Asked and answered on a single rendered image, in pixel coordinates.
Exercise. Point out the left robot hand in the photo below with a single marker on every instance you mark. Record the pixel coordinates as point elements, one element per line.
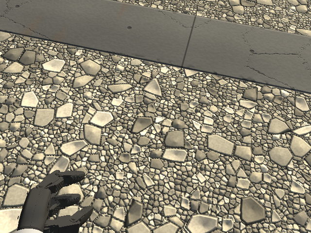
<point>42,202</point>

